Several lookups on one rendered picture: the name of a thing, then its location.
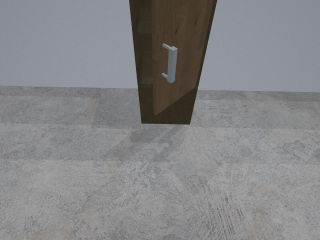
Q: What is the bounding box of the cupboard door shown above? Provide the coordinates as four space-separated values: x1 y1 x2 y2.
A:
151 0 214 115

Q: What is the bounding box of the handle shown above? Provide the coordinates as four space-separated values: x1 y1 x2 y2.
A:
161 43 178 83

